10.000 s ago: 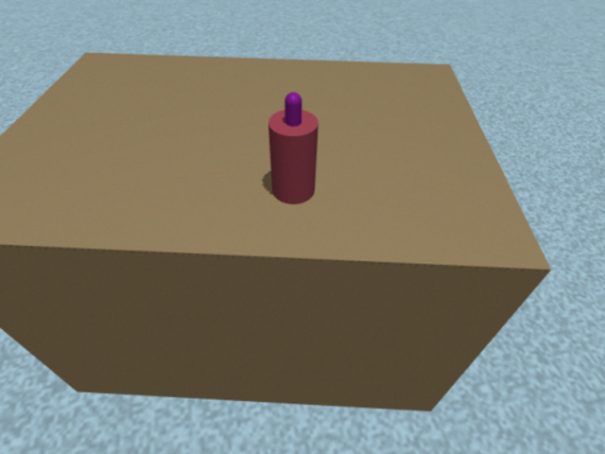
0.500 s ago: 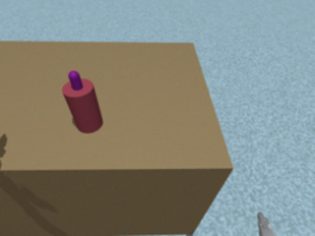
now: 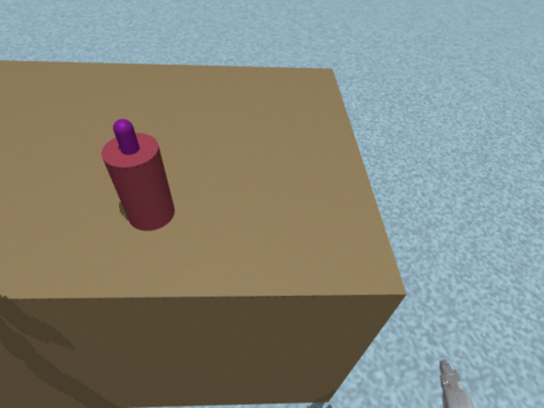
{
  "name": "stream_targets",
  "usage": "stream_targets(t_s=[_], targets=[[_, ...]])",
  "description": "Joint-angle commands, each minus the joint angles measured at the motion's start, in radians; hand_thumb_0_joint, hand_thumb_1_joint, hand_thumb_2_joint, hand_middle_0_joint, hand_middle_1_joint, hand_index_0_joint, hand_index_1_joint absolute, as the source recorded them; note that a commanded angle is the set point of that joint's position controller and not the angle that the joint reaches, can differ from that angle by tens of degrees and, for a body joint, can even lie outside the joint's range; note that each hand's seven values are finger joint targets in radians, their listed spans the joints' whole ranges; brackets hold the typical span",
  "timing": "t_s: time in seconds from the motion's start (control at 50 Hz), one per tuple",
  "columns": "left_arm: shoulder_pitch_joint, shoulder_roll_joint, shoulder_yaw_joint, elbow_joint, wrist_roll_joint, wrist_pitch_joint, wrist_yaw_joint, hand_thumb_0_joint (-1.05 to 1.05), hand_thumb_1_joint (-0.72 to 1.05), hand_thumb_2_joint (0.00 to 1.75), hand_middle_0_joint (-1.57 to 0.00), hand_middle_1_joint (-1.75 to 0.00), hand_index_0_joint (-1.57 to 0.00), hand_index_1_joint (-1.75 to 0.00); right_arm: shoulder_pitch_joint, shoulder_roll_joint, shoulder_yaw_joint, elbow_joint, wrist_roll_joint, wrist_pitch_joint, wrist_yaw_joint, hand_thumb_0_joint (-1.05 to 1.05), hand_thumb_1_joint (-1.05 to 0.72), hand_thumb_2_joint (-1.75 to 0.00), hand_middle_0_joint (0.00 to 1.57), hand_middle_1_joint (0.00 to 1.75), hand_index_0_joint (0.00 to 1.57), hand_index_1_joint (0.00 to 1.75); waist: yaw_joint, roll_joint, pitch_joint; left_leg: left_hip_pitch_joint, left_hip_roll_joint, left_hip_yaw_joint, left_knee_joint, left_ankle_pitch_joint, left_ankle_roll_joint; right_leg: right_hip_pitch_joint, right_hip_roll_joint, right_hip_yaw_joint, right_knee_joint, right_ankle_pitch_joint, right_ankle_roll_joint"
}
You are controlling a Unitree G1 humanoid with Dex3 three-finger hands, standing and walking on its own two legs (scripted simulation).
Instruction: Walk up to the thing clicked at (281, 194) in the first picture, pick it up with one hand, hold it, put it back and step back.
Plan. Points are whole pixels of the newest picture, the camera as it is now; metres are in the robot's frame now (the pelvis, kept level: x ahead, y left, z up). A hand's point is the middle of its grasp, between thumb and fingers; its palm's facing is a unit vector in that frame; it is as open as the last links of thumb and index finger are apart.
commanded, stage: go down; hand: left
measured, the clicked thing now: (138, 173) +0.50 +0.22 +0.08
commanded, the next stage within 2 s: approach in 1.12 s
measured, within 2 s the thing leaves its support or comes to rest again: neither
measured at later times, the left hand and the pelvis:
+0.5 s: hand out of the picture +0.35 +0.40 +0.15, palm faces +0.23 -0.97 +0.01, open 17.7 cm; pelvis +0.00 +0.00 -0.01, yaw +0 degrees
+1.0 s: hand out of the picture +0.37 +0.40 +0.14, palm faces +0.23 -0.97 +0.01, open 17.6 cm; pelvis +0.01 +0.01 -0.01, yaw -1 degrees
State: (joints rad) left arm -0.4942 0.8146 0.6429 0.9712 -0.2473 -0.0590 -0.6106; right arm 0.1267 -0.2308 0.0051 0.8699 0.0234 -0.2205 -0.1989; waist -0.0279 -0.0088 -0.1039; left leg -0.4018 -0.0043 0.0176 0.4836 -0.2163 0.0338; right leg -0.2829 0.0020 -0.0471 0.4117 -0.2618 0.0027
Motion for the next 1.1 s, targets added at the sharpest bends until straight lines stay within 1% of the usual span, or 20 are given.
stream_targets(t_s=[0.0, 0.02, 0.04, 0.1, 0.16, 0.18, 0.3, 0.38, 0.44, 0.5, 0.56, 0.64, 0.74, 0.8, 0.84, 0.9, 0.96, 0.98, 1.02, 1.08], targets=[[-0.339, 0.416, 0.049, -0.191, -0.031, -0.074, -0.012, 0.0, -0.57, 0.04, -0.04, -0.01, -0.04, -0.02, -0.067, -0.195, -0.065, -0.093, 0.001, -0.049, -0.012, 0.0, 0.54, -0.05, 0.05, 0.05, 0.05, 0.05, -0.002, 0.173, -0.271, 0.342, 0.014, -0.056, 0.007, 0.367, -0.006, -0.091, 0.016, 0.005, -0.029, 0.255, -0.025], [-0.342, 0.416, 0.055, -0.187, -0.034, -0.076, -0.015, 0.0, -0.58, 0.04, -0.04, -0.02, -0.04, -0.03, -0.078, -0.183, -0.045, -0.107, -0.001, -0.051, -0.008, 0.0, 0.54, -0.05, 0.05, 0.05, 0.05, 0.05, 0.004, 0.18, -0.277, 0.341, 0.019, -0.062, 0.007, 0.38, -0.01, -0.094, 0.021, -0.001, -0.023, 0.249, -0.028], [-0.347, 0.433, 0.069, -0.191, -0.039, -0.082, -0.019, 0.0, -0.55, 0.05, -0.04, -0.02, -0.04, -0.02, -0.096, -0.21, -0.07, -0.14, 0.002, -0.056, -0.01, 0.0, 0.54, -0.05, 0.05, 0.05, 0.05, 0.05, 0.001, 0.178, -0.288, 0.337, 0.019, -0.06, 0.01, 0.367, -0.012, -0.087, 0.019, 0.001, -0.024, 0.241, -0.028], [-0.36, 0.414, 0.038, -0.155, -0.026, -0.081, -0.019, 0.0, -0.59, 0.05, -0.04, -0.03, -0.04, -0.03, -0.074, -0.154, -0.028, -0.093, 0.0, -0.049, -0.002, 0.0, 0.53, -0.05, 0.05, 0.05, 0.05, 0.05, -0.004, 0.18, -0.274, 0.322, 0.017, -0.059, 0.013, 0.362, -0.006, -0.105, 0.02, 0.001, -0.02, 0.241, -0.027], [-0.356, 0.443, 0.061, -0.132, -0.032, -0.088, -0.014, 0.0, -0.58, 0.05, -0.05, -0.02, -0.05, -0.03, -0.069, -0.173, -0.032, -0.125, 0.001, -0.05, -0.002, 0.0, 0.54, -0.05, 0.05, 0.05, 0.05, 0.05, -0.004, 0.158, -0.278, 0.294, 0.008, -0.052, 0.022, 0.335, 0.0, -0.092, 0.015, 0.005, -0.019, 0.244, -0.022], [-0.361, 0.447, 0.061, -0.137, -0.033, -0.092, -0.014, 0.0, -0.58, 0.04, -0.05, -0.02, -0.05, -0.03, -0.081, -0.198, -0.053, -0.135, 0.001, -0.05, -0.004, 0.0, 0.54, -0.05, 0.05, 0.05, 0.05, 0.05, -0.003, 0.154, -0.276, 0.286, 0.009, -0.053, 0.018, 0.311, -0.002, -0.092, 0.017, 0.005, -0.016, 0.229, -0.023], [-0.394, 0.486, 0.075, -0.115, -0.014, -0.115, -0.008, 0.0, -0.59, 0.04, -0.05, -0.03, -0.05, -0.03, -0.069, -0.194, -0.049, -0.172, -0.001, -0.056, -0.001, 0.0, 0.54, -0.05, 0.05, 0.05, 0.05, 0.05, -0.007, 0.185, -0.301, 0.278, 0.014, -0.058, 0.035, 0.284, -0.006, -0.122, 0.017, 0.007, 0.0, 0.194, -0.028], [-0.4, 0.468, 0.046, -0.082, -0.008, -0.123, -0.014, 0.0, -0.58, 0.05, -0.05, -0.03, -0.05, -0.03, -0.073, -0.159, -0.019, -0.151, -0.001, -0.053, 0.002, 0.0, 0.54, -0.05, 0.05, 0.05, 0.05, 0.05, -0.01, 0.175, -0.287, 0.246, 0.01, -0.056, 0.048, 0.291, 0.002, -0.128, 0.016, 0.009, 0.012, 0.212, -0.025], [-0.418, 0.491, 0.064, -0.079, -0.015, -0.128, -0.013, 0.0, -0.6, 0.04, -0.05, -0.04, -0.06, -0.04, -0.092, -0.206, -0.051, -0.182, -0.001, -0.06, -0.002, 0.0, 0.54, -0.05, 0.05, 0.05, 0.05, 0.05, -0.017, 0.191, -0.321, 0.259, 0.016, -0.059, 0.058, 0.282, -0.004, -0.14, 0.018, 0.007, 0.023, 0.193, -0.026], [-0.47, 0.489, 0.049, -0.104, -0.004, -0.13, -0.004, 0.0, -0.58, 0.05, -0.05, -0.03, -0.05, -0.04, -0.079, -0.177, -0.028, -0.183, -0.005, -0.056, 0.003, 0.0, 0.54, -0.05, 0.05, 0.05, 0.05, 0.05, -0.019, 0.211, -0.331, 0.276, 0.024, -0.066, 0.059, 0.267, -0.007, -0.165, 0.023, 0.004, 0.022, 0.167, -0.03], [-0.438, 0.47, 0.044, -0.068, -0.008, -0.126, -0.001, 0.0, -0.58, 0.05, -0.05, -0.04, -0.05, -0.04, -0.053, -0.188, -0.042, -0.173, -0.004, -0.057, 0.002, 0.0, 0.54, -0.05, 0.05, 0.05, 0.05, 0.05, -0.029, 0.18, -0.329, 0.26, 0.021, -0.065, 0.077, 0.292, -0.001, -0.165, 0.022, 0.005, 0.035, 0.196, -0.025], [-0.483, 0.5, 0.045, -0.103, 0.006, -0.123, 0.007, 0.0, -0.57, 0.05, -0.05, -0.04, -0.05, -0.04, -0.055, -0.202, -0.049, -0.228, -0.005, -0.056, 0.008, 0.0, 0.54, -0.05, 0.05, 0.05, 0.05, 0.05, -0.021, 0.21, -0.358, 0.289, 0.03, -0.069, 0.084, 0.318, -0.011, -0.181, 0.026, 0.0, 0.041, 0.187, -0.031], [-0.38, 0.479, 0.058, -0.05, 0.002, -0.112, 0.007, 0.0, -0.56, 0.05, -0.05, -0.03, -0.05, -0.04, 0.003, -0.186, -0.048, -0.205, -0.003, -0.048, 0.015, 0.0, 0.54, -0.05, 0.05, 0.05, 0.05, 0.05, -0.01, 0.186, -0.328, 0.244, 0.024, -0.064, 0.096, 0.337, -0.006, -0.175, 0.025, 0.001, 0.052, 0.21, -0.028], [-0.381, 0.484, 0.07, -0.097, -0.006, -0.117, 0.005, 0.0, -0.57, 0.05, -0.05, -0.04, -0.05, -0.04, -0.043, -0.198, -0.049, -0.281, 0.001, -0.054, 0.018, 0.0, 0.54, -0.05, 0.05, 0.05, 0.05, 0.05, 0.008, 0.183, -0.35, 0.237, 0.023, -0.061, 0.103, 0.359, -0.007, -0.151, 0.024, 0.003, 0.06, 0.227, -0.028], [-0.392, 0.488, 0.073, -0.118, -0.002, -0.113, 0.007, 0.0, -0.56, 0.05, -0.05, -0.03, -0.05, -0.04, -0.019, -0.186, -0.047, -0.236, 0.0, -0.046, 0.022, 0.0, 0.54, -0.05, 0.05, 0.05, 0.05, 0.05, 0.012, 0.219, -0.354, 0.266, 0.034, -0.072, 0.102, 0.401, -0.016, -0.173, 0.03, -0.004, 0.067, 0.22, -0.033], [-0.441, 0.499, 0.082, -0.148, -0.001, -0.109, 0.013, 0.0, -0.52, 0.05, -0.05, -0.03, -0.05, -0.03, -0.028, -0.195, -0.058, -0.241, -0.001, -0.05, 0.018, 0.0, 0.54, -0.05, 0.05, 0.05, 0.05, 0.05, 0.001, 0.222, -0.377, 0.288, 0.036, -0.077, 0.107, 0.428, -0.017, -0.165, 0.029, 0.0, 0.065, 0.232, -0.031], [-0.418, 0.428, 0.029, -0.102, 0.002, -0.102, 0.008, 0.0, -0.53, 0.05, -0.05, -0.03, -0.05, -0.03, -0.041, -0.177, -0.048, -0.223, -0.001, -0.051, 0.021, 0.0, 0.54, -0.05, 0.05, 0.05, 0.05, 0.05, -0.017, 0.196, -0.328, 0.268, 0.037, -0.075, 0.109, 0.381, -0.013, -0.198, 0.029, 0.0, 0.069, 0.211, -0.029], [-0.408, 0.444, 0.048, -0.091, 0.003, -0.105, 0.007, 0.0, -0.53, 0.05, -0.05, -0.03, -0.05, -0.03, -0.019, -0.208, -0.073, -0.217, -0.004, -0.052, 0.018, 0.0, 0.53, -0.05, 0.05, 0.05, 0.05, 0.05, -0.023, 0.192, -0.34, 0.272, 0.04, -0.078, 0.112, 0.387, -0.014, -0.204, 0.03, -0.001, 0.073, 0.209, -0.029], [-0.42, 0.481, 0.068, -0.092, 0.004, -0.112, 0.006, 0.0, -0.52, 0.04, -0.05, -0.03, -0.05, -0.03, -0.032, -0.198, -0.056, -0.243, -0.005, -0.051, 0.022, 0.0, 0.54, -0.05, 0.05, 0.05, 0.05, 0.05, -0.016, 0.208, -0.333, 0.252, 0.034, -0.072, 0.113, 0.351, -0.014, -0.204, 0.027, 0.0, 0.069, 0.193, -0.03], [-0.435, 0.473, 0.064, -0.078, -0.001, -0.118, -0.001, 0.0, -0.54, 0.05, -0.05, -0.04, -0.05, -0.04, 0.018, -0.183, -0.05, -0.23, -0.005, -0.049, 0.025, 0.0, 0.54, -0.05, 0.05, 0.05, 0.05, 0.05, -0.029, 0.196, -0.336, 0.249, 0.031, -0.07, 0.119, 0.343, -0.007, -0.203, 0.024, 0.002, 0.074, 0.2, -0.027]])
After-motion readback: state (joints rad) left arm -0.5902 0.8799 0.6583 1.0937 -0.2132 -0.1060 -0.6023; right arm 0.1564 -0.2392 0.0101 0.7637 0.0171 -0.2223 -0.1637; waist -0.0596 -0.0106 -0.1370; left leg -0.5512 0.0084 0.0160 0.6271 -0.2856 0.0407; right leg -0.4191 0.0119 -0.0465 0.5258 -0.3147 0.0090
